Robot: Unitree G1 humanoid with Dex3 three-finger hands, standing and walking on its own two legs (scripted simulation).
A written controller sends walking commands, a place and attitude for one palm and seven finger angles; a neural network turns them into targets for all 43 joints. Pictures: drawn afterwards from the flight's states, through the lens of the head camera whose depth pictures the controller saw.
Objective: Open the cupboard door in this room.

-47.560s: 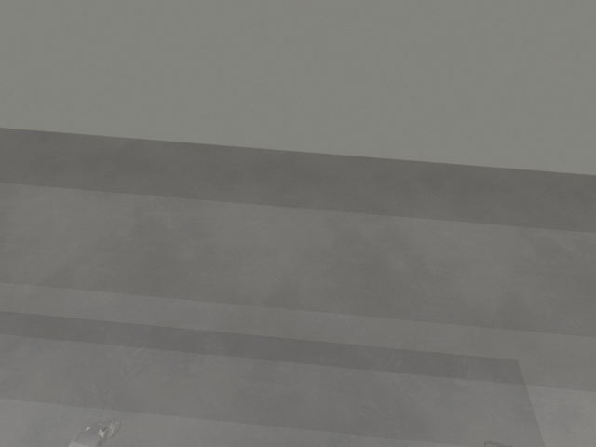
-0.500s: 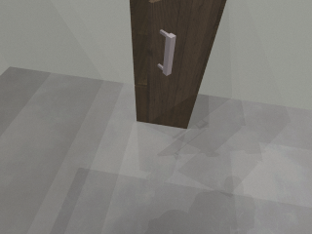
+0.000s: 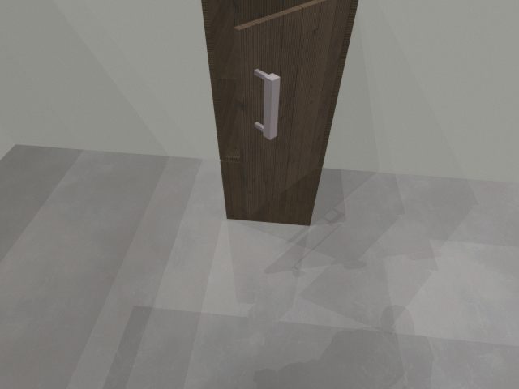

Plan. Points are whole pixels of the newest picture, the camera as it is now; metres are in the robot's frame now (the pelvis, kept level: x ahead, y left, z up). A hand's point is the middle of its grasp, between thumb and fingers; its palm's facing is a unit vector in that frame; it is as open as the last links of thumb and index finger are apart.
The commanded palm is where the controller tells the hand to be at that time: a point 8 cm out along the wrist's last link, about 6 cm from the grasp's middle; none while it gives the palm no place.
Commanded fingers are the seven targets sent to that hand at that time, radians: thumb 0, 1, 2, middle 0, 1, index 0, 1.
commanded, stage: let the arm hang, fingers relaxed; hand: left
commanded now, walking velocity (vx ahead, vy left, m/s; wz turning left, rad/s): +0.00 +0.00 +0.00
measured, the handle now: (264, 104) +0.70 +0.03 +0.07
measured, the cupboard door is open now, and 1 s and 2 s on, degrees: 49 49 49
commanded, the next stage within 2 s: look to check the result in 0.14 s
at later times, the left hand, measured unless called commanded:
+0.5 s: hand out of the picture +0.05 +0.22 -0.17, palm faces +0.01 -0.96 -0.28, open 7.4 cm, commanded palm none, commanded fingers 0.00 0.90 0.90 -0.20 -0.30 -0.20 -0.30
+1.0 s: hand out of the picture +0.10 +0.23 -0.16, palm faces -0.01 -0.95 -0.32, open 7.4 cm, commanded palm none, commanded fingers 0.00 0.90 0.90 -0.20 -0.30 -0.20 -0.30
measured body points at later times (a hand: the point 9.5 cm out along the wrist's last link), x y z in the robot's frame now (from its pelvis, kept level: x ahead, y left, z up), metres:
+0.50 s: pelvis +0.01 +0.00 +0.00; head +0.03 +0.00 +0.45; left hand +0.05 +0.27 -0.14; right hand +0.06 -0.27 -0.15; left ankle +0.03 +0.11 -0.74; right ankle +0.01 -0.12 -0.74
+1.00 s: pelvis +0.03 -0.01 +0.00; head +0.05 -0.01 +0.45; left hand +0.10 +0.28 -0.14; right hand +0.11 -0.29 -0.14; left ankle +0.03 +0.11 -0.74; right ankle +0.01 -0.12 -0.74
